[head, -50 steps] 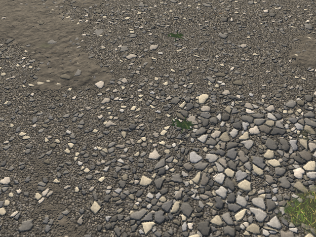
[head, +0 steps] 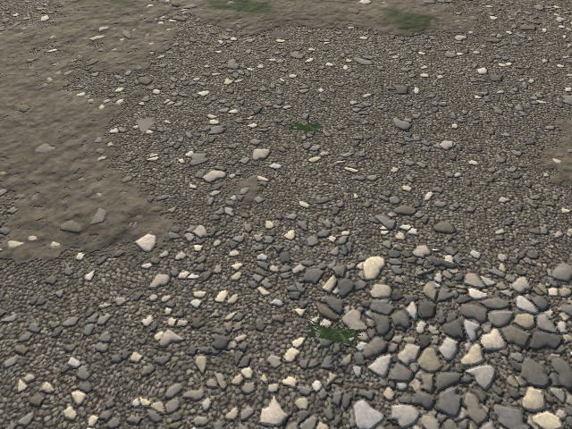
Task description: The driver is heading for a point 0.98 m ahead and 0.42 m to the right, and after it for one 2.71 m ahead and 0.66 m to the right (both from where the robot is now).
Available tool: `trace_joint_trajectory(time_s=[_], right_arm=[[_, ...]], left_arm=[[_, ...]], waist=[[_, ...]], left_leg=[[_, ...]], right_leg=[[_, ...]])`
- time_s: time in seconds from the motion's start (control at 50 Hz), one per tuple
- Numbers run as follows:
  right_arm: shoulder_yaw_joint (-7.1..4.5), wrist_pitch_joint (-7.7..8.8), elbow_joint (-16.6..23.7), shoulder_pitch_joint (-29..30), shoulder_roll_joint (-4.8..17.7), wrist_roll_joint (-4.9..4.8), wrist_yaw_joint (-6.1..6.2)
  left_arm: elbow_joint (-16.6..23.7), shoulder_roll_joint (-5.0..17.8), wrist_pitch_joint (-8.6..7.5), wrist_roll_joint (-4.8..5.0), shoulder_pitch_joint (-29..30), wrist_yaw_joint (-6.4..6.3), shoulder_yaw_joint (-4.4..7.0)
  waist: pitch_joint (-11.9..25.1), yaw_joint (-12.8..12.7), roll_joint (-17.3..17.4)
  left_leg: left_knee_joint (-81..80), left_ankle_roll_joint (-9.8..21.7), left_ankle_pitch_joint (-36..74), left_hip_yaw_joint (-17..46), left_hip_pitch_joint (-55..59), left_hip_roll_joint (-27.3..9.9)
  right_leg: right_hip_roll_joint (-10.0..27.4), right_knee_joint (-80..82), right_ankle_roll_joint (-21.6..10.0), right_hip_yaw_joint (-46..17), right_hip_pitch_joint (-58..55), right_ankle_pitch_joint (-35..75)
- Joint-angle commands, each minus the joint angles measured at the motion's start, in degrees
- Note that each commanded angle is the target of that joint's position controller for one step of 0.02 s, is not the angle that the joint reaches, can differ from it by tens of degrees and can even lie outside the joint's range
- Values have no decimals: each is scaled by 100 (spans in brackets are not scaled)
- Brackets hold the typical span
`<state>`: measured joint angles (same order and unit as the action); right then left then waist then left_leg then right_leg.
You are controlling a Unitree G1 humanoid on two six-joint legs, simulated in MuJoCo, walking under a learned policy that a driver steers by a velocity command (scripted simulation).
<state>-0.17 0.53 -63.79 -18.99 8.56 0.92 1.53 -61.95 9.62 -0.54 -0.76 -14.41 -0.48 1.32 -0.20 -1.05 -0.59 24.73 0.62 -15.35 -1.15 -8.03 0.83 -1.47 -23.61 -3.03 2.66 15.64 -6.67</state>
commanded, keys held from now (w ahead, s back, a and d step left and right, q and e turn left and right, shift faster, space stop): no key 0.46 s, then w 0.24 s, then w+e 0.30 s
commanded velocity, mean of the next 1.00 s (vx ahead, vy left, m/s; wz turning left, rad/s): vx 0.17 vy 0.00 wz -0.08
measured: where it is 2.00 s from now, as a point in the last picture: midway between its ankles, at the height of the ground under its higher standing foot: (384, 356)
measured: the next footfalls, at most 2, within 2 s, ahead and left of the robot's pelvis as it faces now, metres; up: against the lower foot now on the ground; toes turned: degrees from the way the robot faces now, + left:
left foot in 1.26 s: +0.54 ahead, +0.01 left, +0.00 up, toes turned -16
right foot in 1.78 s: +0.70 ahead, -0.31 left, +0.00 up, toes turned -39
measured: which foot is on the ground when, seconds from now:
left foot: down 0.00-0.78, up 0.80-1.00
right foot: down 0.00-1.00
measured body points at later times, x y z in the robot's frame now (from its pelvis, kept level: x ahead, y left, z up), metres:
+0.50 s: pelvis +0.03 +0.01 +0.00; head +0.03 +0.01 +0.45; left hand +0.02 +0.23 -0.16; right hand -0.01 -0.20 -0.16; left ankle -0.02 +0.11 -0.74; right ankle +0.07 -0.09 -0.74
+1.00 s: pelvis +0.19 -0.05 +0.01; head +0.21 -0.07 +0.46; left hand +0.14 +0.18 -0.13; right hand +0.27 -0.30 -0.14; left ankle +0.25 +0.09 -0.67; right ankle +0.13 -0.10 -0.74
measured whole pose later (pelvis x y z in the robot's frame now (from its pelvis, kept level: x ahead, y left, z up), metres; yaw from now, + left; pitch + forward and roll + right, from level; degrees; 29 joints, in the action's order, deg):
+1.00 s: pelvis +0.19 -0.05 +0.01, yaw -7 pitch +1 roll +1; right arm -3.0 3.3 -55.3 -9.0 12.0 2.1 -1.2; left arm -62.7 8.0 -4.6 -0.5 -26.4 -0.3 2.1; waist -1.1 -2.0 1.5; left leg 56.0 1.0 -11.9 -1.1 -32.0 -3.2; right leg -5.1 -17.4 -6.2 -1.4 3.9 -14.0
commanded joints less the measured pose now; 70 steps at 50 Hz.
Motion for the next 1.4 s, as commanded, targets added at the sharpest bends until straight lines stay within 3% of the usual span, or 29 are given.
trace_joint_trajectory(time_s=[0.02, 0.46, 0.52, 0.54, 0.58, 0.6, 0.64, 0.7, 0.74, 0.76, 0.78, 0.8, 0.82, 0.84, 0.86, 0.9, 0.96, 1.08, 1.16, 1.2, 1.22, 1.24, 1.26, 1.28, 1.3, 1.32, 1.34, 1.36, 1.4], right_arm=[[-58, 62, 98, -279, 440, -8, 19], [32, 76, -92, -615, 282, -21, 74], [-71, 41, -112, -799, 487, 15, 64], [-119, 16, -73, -836, 589, 23, 54], [-213, 3, -109, -1190, 784, 11, 53], [-255, 30, -125, -1211, 841, 14, 63], [-283, 116, -107, -1202, 831, 82, 46], [-315, 243, -65, -1066, 842, 75, 27], [-336, 287, 41, -660, 889, 16, 10], [-308, 340, 115, -549, 813, 10, -16], [-215, 400, 367, -387, 496, -2, -90], [-266, 437, 557, -384, 545, 60, -162], [-307, 406, 653, -13, 671, 159, -184], [-278, 445, 728, 280, 557, 142, -226], [-265, 494, 738, 352, 477, 89, -255], [-287, 423, 703, 190, 490, 141, -277], [-339, 276, 912, 516, 615, 126, -278], [-273, 239, 1673, 2246, 580, 38, -296], [-242, 284, 2055, 2780, 658, -34, -297], [-292, 337, 2035, 2325, 823, -51, -251], [-361, 372, 1897, 1777, 979, -46, -202], [-438, 431, 1659, 894, 1141, -48, -137], [-534, 493, 1549, 19, 1455, 69, -51], [-636, 469, 1627, -366, 1933, 271, -12], [-658, 377, 1629, 11, 1865, 200, -68], [-537, 361, 1767, 571, 1289, 138, -91], [-440, 395, 1794, 862, 908, 85, -118], [-406, 426, 1737, 902, 813, 105, -115], [-382, 518, 1533, 627, 763, 76, -92]], left_arm=[[22, 374, -54, 3, -218, -15, 41], [-404, 251, -21, 17, -478, -102, -32], [-360, 310, 13, -4, -441, -82, 20], [-295, 321, 23, -34, -376, -56, 46], [-24, 157, -16, -109, 44, 20, 29], [128, 83, -65, -164, 251, 51, 13], [351, 233, -180, -146, 471, 100, 70], [485, 289, -340, -48, 410, 159, 141], [176, 161, -376, 24, -539, 177, 184], [-91, 341, -395, 38, -1303, 132, 288], [-237, 897, -427, -41, -2172, 45, 438], [-431, 1154, -332, 20, -2698, 63, 462], [-236, 961, -267, -13, -1922, 53, 380], [13, 847, -289, -57, -1363, 76, 345], [149, 805, -327, -68, -1043, 78, 319], [189, 542, -417, -8, -950, 43, 219], [119, 571, -491, 47, -1324, -11, 189], [175, 625, -458, 29, -1733, -33, 184], [265, 758, -454, -4, -1734, -57, 239], [382, 926, -464, -5, -1415, -79, 292], [442, 1049, -475, -4, -1278, -68, 332], [490, 1108, -496, 10, -1162, -25, 355], [655, 922, -525, 46, -1109, 24, 322], [865, 256, -518, 244, -1528, 24, 206], [932, 689, -458, 190, -1767, 4, 293], [894, 876, -374, 47, -1436, -4, 335], [952, 769, -347, -16, -998, 65, 316], [999, 639, -314, -41, -846, 117, 316], [1092, 561, -178, -130, -752, 205, 322]], waist=[[-406, 8, 154], [-448, 41, 103], [-504, 96, 335], [-697, 149, 537], [-1203, 355, 881], [-1437, 385, 960], [-1460, 376, 812], [-1244, 212, 716], [-914, -299, 560], [-595, -623, 214], [-225, -941, -1215], [-6, -869, -1864], [-508, -455, -935], [-746, -319, -307], [-703, -127, -4], [-544, 114, -75], [-405, 140, -287], [-621, -211, -448], [-649, -317, -541], [-470, -19, -544], [-171, 204, -521], [351, 597, -302], [1059, 918, -14], [1872, 714, 1114], [1978, 390, 1669], [1017, 207, 850], [371, 238, 263], [104, 142, 232], [-46, 8, 428]], left_leg=[[-857, 222, -347, 669, -765, -624], [-715, 240, 437, 529, -393, -615], [-786, 461, -1411, 663, -476, -526], [-924, 621, -2217, 958, -540, -662], [-1514, 1033, -3242, 1902, -326, -1389], [-1671, 1242, -3186, 2273, -332, -1766], [-1673, 1395, -2435, 2397, 6, -1945], [-1258, 1249, -1010, 1755, 195, -1701], [-608, 930, -393, 899, -700, -1267], [285, 740, 278, 422, -1317, -943], [2370, 378, 4, -439, -2284, -272], [3730, 295, -1595, -316, -3287, 313], [4402, 388, -1348, 58, -3666, -140], [4432, 436, -710, 160, -3669, -373], [4169, 409, -214, 221, -3362, -521], [3675, 240, 130, 168, -2876, -586], [3221, 12, 392, 1, -2974, -416], [1816, -194, 1246, -165, -3111, -207], [1019, -52, 1352, -141, -2690, -84], [607, 114, 1146, -104, -1792, 42], [507, 205, 911, -135, -1082, 188], [218, 322, 1033, -150, -12, 199], [154, 507, 350, 644, 1348, -635], [-77, 908, -498, 2866, 2796, -2272], [-898, 1294, -1077, 4601, 2500, -2689], [-1045, 1203, -1731, 3870, 1579, -2479], [-1182, 1089, -1311, 2881, 736, -2151], [-1310, 949, -648, 2208, 267, -1907], [-1442, 863, 384, 1337, -137, -1676]], right_leg=[[595, 414, 1, -804, -442, -377], [635, 276, 12, -790, -597, 296], [247, -177, -98, -492, -256, -1425], [86, -487, -137, -342, 158, -2044], [-87, -1388, -120, 82, 1233, -2001], [119, -1784, -129, 143, 1522, -1683], [335, -2157, -167, 23, 1996, -1718], [315, -1598, -190, 124, 1543, -1607], [-88, -754, -240, 439, -324, -1012], [-152, -522, -306, 154, -1576, -993], [1248, 609, -709, -2152, -2437, -2248], [2121, 1532, -1239, -4493, -2787, -2756], [2107, 1401, -1250, -4217, -2280, -2972], [1935, 1290, -1173, -3624, -1755, -2439], [1677, 1352, -1048, -3078, -1392, -1684], [1275, 1410, -896, -2328, -1133, -459], [1095, 1341, -962, -1891, -1312, 911], [903, 1263, -931, -1744, -1243, 1789], [960, 1068, -874, -1942, -1453, 2256], [958, 675, -693, -1949, -1393, 2961], [880, 94, -584, -1894, -1406, 3703], [641, -960, -458, -1701, -1286, 3904], [330, -2348, -399, -1595, -521, 2670], [-382, -4168, -262, -1060, 1055, -992], [-398, -5090, -332, -899, 1797, -2281], [48, -5303, -361, -863, 2047, -1717], [254, -5046, -342, -792, 1989, -1275], [403, -4803, -323, -772, 1834, -1110], [558, -4596, -265, -698, 1660, -1038]])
